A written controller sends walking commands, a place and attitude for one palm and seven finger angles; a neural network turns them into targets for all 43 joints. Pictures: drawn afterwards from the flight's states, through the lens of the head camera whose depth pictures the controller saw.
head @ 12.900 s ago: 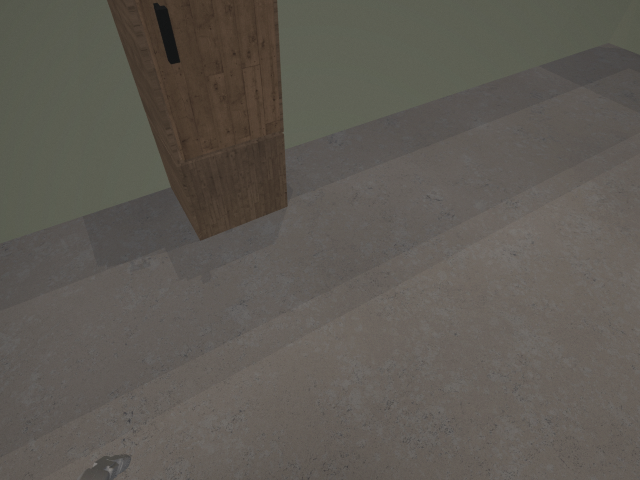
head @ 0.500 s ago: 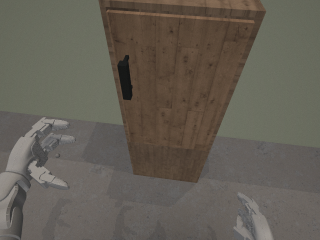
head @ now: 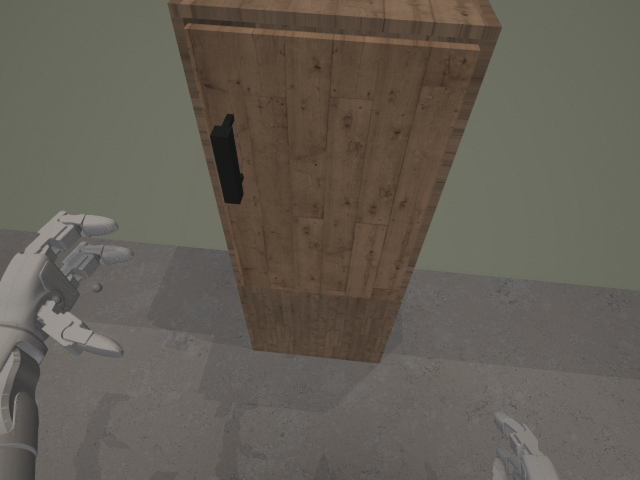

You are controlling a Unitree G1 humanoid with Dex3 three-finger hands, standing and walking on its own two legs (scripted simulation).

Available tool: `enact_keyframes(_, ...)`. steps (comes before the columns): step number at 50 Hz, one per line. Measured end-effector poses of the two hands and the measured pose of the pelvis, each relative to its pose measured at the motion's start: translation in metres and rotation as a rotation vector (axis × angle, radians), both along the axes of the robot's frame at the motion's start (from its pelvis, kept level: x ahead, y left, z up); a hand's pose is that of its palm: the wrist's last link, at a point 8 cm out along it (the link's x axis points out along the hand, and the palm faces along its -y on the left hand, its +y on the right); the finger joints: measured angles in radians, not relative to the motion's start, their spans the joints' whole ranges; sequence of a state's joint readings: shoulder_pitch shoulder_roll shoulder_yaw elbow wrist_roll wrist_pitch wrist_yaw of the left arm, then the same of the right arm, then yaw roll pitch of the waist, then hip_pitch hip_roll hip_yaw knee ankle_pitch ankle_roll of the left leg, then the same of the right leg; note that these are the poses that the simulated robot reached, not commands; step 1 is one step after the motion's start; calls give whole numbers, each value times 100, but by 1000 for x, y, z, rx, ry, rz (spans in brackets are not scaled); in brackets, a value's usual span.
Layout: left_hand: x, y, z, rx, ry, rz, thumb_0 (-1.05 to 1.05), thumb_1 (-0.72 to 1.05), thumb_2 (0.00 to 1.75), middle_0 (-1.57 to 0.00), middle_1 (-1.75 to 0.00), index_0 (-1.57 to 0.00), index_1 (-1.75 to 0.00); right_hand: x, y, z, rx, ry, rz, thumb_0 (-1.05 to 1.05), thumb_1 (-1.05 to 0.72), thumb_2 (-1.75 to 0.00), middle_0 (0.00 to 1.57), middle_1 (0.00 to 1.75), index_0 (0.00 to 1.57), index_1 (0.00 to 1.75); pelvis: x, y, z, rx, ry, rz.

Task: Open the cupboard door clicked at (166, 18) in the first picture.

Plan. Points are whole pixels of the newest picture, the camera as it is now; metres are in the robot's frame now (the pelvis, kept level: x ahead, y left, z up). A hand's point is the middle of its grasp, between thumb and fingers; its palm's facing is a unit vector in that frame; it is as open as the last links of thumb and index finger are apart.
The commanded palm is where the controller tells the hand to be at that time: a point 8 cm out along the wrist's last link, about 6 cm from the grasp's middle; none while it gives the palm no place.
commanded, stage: raise the hand with hooked fingers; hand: left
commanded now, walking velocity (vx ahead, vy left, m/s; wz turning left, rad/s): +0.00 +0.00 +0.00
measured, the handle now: (231, 159) +0.55 +0.18 +0.08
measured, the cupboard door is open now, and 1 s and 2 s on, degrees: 0 0 0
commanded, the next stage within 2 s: move the hooked fingers beside the handle in 0.14 s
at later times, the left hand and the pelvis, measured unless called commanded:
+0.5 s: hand (121, 268) +0.32 +0.26 +0.11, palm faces -0.01 -1.00 -0.02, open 14.0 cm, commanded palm +0.30 +0.31 +0.10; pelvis -0.01 -0.02 +0.00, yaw +0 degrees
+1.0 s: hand (152, 224) +0.39 +0.25 +0.10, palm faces -0.06 -1.00 -0.01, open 14.0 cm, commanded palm +0.37 +0.30 +0.10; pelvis +0.00 +0.00 -0.01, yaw -1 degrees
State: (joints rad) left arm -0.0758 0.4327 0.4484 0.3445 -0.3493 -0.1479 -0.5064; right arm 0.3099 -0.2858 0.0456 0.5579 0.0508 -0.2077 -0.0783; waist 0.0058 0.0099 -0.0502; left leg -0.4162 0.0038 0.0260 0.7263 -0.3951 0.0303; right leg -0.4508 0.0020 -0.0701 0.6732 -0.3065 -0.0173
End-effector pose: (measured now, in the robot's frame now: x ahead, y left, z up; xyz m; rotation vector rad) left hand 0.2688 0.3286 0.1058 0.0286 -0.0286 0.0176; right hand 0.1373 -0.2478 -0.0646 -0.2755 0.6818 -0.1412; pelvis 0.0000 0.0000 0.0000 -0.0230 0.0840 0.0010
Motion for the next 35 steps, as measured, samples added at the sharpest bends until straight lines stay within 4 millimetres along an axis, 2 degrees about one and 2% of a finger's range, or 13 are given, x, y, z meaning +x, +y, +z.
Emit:
enact_keyframes(17, 0, -12, -2, -7, 34, -2, -1, -50, 30, -30, -120, -30, -120, 9, -6, -5, 25, -25, 10, 1, -91, -90, 20, 30, 20, 30, -5, -14, -2, 7, 0, 6)
enact_keyframes(24, 25, -14, -1, -9, 30, -18, -1, -50, 30, -30, -120, -30, -120, -1, -14, -9, 4, 15, -11, 1, -91, -90, 20, 30, 20, 30, -9, -15, -4, 5, 10, 9)
enact_keyframes(35, 64, -19, -3, -21, 53, -41, -1, -50, 30, -30, -120, -30, -120, -34, -19, -19, 2, 110, -72, 1, -91, -90, 20, 30, 20, 30, -7, -10, -5, 9, 45, -11)
